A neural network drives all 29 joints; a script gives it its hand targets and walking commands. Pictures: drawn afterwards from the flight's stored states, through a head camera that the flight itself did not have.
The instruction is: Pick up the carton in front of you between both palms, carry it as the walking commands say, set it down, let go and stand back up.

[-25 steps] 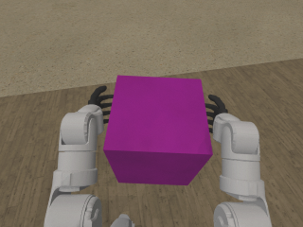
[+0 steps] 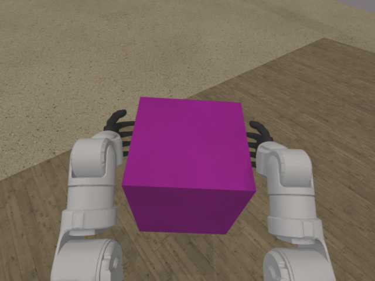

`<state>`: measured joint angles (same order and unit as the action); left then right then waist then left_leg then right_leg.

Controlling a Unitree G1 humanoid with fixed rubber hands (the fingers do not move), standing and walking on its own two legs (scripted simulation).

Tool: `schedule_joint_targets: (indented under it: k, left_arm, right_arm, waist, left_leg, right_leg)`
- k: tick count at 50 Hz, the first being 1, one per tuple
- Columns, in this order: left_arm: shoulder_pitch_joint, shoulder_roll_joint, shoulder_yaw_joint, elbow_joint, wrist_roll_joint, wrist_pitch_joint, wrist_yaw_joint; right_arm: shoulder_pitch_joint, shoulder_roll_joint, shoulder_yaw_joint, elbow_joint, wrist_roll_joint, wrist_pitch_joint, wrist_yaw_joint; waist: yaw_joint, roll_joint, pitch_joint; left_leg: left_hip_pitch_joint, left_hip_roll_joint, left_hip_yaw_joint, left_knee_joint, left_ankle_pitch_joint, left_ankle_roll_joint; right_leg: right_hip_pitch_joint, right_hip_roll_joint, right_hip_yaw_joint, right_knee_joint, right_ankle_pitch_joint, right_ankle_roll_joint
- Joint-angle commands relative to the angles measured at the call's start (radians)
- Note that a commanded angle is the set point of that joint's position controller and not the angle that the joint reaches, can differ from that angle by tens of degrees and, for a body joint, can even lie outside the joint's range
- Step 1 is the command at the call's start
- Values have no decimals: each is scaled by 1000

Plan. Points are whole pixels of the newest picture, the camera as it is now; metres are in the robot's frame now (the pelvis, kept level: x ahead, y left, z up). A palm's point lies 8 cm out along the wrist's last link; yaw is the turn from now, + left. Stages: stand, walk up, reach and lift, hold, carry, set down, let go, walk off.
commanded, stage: carry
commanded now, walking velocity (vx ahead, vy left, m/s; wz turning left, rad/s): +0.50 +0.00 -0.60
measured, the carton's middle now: (186, 171) +0.37 +0.00 +0.04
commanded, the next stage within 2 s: none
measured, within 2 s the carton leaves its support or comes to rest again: neither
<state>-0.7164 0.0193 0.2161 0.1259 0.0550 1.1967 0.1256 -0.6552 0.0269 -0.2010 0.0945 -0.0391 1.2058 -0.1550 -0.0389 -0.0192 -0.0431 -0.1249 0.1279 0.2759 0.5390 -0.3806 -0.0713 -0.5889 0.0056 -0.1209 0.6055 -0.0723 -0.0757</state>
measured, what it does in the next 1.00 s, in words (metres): goes down: right foot, then left foot 0.03 m lower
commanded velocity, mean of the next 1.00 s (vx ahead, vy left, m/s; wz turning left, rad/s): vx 0.50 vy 0.00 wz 0.29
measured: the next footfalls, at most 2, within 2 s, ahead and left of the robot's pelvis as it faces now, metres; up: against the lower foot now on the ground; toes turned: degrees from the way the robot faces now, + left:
right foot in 0.04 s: +0.17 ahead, -0.08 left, -0.01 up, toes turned -6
left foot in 0.54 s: +0.47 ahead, +0.05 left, -0.04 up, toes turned +10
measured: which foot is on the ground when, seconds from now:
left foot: down 0.00-0.04, up 0.06-0.52, down 0.54-1.00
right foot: up 0.00-0.02, down 0.04-0.56, up 0.58-1.00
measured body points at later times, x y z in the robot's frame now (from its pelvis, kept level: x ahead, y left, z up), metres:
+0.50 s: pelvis +0.29 -0.01 -0.03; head +0.31 -0.02 +0.42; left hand +0.65 +0.16 +0.10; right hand +0.67 -0.14 +0.09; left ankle +0.43 +0.07 -0.74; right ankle +0.13 -0.07 -0.73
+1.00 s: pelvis +0.59 +0.00 -0.04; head +0.61 +0.01 +0.40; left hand +0.93 +0.22 +0.07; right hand +0.98 -0.08 +0.07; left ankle +0.44 +0.05 -0.76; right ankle +0.76 -0.07 -0.75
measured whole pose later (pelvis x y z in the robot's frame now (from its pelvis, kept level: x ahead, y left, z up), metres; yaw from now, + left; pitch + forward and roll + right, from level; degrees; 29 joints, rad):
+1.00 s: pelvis +0.59 +0.00 -0.04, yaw +12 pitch +6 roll +0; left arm -0.69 0.01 0.24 0.10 0.05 1.19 0.13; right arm -0.69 0.02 -0.19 0.12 -0.04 1.21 -0.15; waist -0.05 -0.01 -0.06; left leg -0.16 -0.10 -0.02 0.54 -0.39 0.05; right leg -0.64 -0.01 -0.04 0.56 0.03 -0.04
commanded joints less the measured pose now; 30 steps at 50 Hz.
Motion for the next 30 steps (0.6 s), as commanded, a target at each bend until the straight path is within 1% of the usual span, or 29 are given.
schedule_joint_targets:
  k: [1, 2, 3, 4, 5, 6, 7, 8, 9, 10, 12, 14, 15, 18, 20, 22, 23, 24, 25, 26, 27, 28, 29, 30]
  left_arm:
    - [-538, -1093, -588, 60, -374, 7, -212]
    - [-516, -1097, -571, 88, -369, 6, -220]
    - [-521, -1088, -553, 108, -361, 3, -224]
    - [-512, -1069, -529, 131, -343, -5, -226]
    - [-525, -1090, -527, 116, -348, -8, -233]
    - [-577, -1117, -544, 67, -366, -16, -239]
    - [-651, -1142, -569, 8, -393, -22, -241]
    - [-710, -1164, -589, -44, -420, -28, -239]
    - [-739, -1175, -602, -84, -437, -30, -236]
    - [-747, -1179, -612, -112, -446, -30, -232]
    - [-728, -1167, -621, -148, -447, -26, -224]
    - [-705, -1140, -627, -174, -440, -20, -217]
    - [-693, -1124, -628, -179, -434, -16, -215]
    - [-631, -1093, -626, -138, -411, -4, -219]
    - [-592, -1087, -621, -87, -400, -4, -229]
    - [-583, -1090, -617, -43, -397, -11, -240]
    - [-584, -1095, -612, -22, -398, -15, -244]
    - [-583, -1103, -609, -1, -403, -19, -250]
    - [-589, -1111, -607, 17, -410, -24, -255]
    - [-604, -1120, -607, 32, -417, -27, -261]
    - [-622, -1124, -610, 45, -422, -32, -267]
    - [-622, -1157, -614, 65, -427, -32, -274]
    - [-643, -1171, -598, 81, -442, -27, -275]
    - [-678, -1177, -601, 65, -443, -32, -270]
  right_arm:
    - [-749, 1020, 616, -81, 433, -27, 262]
    - [-773, 1012, 607, -65, 426, -28, 264]
    - [-770, 1034, 606, -41, 423, -24, 270]
    - [-767, 1049, 589, -7, 425, -17, 270]
    - [-795, 1066, 588, -10, 426, -23, 268]
    - [-845, 1088, 597, -42, 429, -29, 266]
    - [-884, 1105, 608, -67, 441, -33, 263]
    - [-902, 1119, 613, -92, 451, -35, 258]
    - [-904, 1126, 619, -111, 458, -36, 251]
    - [-896, 1128, 627, -128, 463, -36, 244]
    - [-872, 1127, 639, -153, 468, -35, 235]
    - [-858, 1114, 647, -177, 469, -31, 229]
    - [-850, 1105, 650, -181, 468, -27, 229]
    - [-796, 1081, 648, -136, 449, -16, 235]
    - [-759, 1072, 638, -77, 424, -12, 246]
    - [-739, 1068, 620, -26, 402, -13, 258]
    - [-731, 1066, 608, -1, 393, -14, 263]
    - [-727, 1061, 593, 22, 382, -16, 266]
    - [-716, 1053, 575, 49, 370, -19, 268]
    - [-694, 1049, 555, 77, 359, -24, 269]
    - [-676, 1050, 540, 96, 349, -30, 271]
    - [-666, 1035, 521, 120, 343, -36, 273]
    - [-654, 1012, 501, 144, 331, -45, 272]
    - [-648, 1042, 510, 128, 344, -51, 273]
  waist:
    - [38, 187, -418]
    - [83, 137, -451]
    - [59, -88, -506]
    - [107, -225, -594]
    - [118, -176, -538]
    - [120, -106, -494]
    - [94, -28, -452]
    - [78, -14, -444]
    - [64, -21, -450]
    - [57, -40, -461]
    - [54, -48, -478]
    - [61, -50, -478]
    - [64, -53, -472]
    - [80, -70, -437]
    - [107, -66, -405]
    - [130, -72, -363]
    - [129, -82, -345]
    - [113, -100, -341]
    - [81, -126, -355]
    - [32, -119, -401]
    - [-4, -52, -442]
    - [25, 113, -481]
    - [-55, 273, -589]
    - [-68, 209, -591]
  left_leg:
    - [180, 137, -7, 230, 981, 26]
    - [-33, 115, -36, 426, 750, 7]
    - [-358, 31, -74, 615, -86, -17]
    - [-609, -90, -174, 845, -253, -24]
    - [-703, -64, -239, 883, -231, 15]
    - [-721, -42, -278, 839, -196, 49]
    - [-686, -17, -295, 746, -138, 63]
    - [-628, -6, -298, 671, -98, 72]
    - [-578, -11, -290, 637, -62, 74]
    - [-564, -19, -280, 620, -27, 77]
    - [-594, -22, -274, 581, 47, 80]
    - [-639, -27, -263, 529, 126, 79]
    - [-651, -32, -254, 489, 172, 80]
    - [-626, -68, -210, 307, 328, 92]
    - [-604, -115, -162, 162, 427, 104]
    - [-570, -155, -118, 36, 479, 124]
    - [-523, -171, -103, -15, 494, 142]
    - [-443, -191, -88, -45, 490, 162]
    - [-342, -209, -72, -55, 465, 178]
    - [-177, -216, -67, -120, 491, 190]
    - [47, -155, -144, -128, 574, 202]
    - [333, 50, -398, 113, 1048, 253]
    - [568, 216, -798, 48, 956, 479]
    - [551, 213, -854, -21, 689, 505]
  right_leg:
    - [352, 101, -99, -207, 122, -60]
    - [598, 35, 9, -198, 152, -92]
    - [888, -209, 340, -51, 511, -162]
    - [1056, -326, 636, -77, 476, -327]
    - [1009, -313, 586, -116, 420, -321]
    - [927, -290, 522, -120, 377, -285]
    - [815, -273, 452, -140, 366, -242]
    - [723, -268, 403, -162, 306, -223]
    - [661, -263, 363, -181, 260, -209]
    - [642, -261, 337, -187, 260, -204]
    - [665, -259, 286, -182, 307, -195]
    - [711, -252, 238, -168, 389, -177]
    - [727, -239, 211, -162, 425, -164]
    - [757, -186, 125, -135, 511, -114]
    - [796, -155, 80, -101, 554, -83]
    - [817, -146, 54, -66, 567, -61]
    - [801, -149, 36, -37, 594, -49]
    - [766, -159, 18, 12, 670, -34]
    - [725, -173, 1, 97, 748, -17]
    - [658, -170, -41, 260, 744, 8]
    - [471, -146, -62, 471, 501, 36]
    - [138, -61, -22, 642, -281, 61]
    - [-172, 90, 71, 940, -561, 114]
    - [-281, 35, 150, 1018, -520, 88]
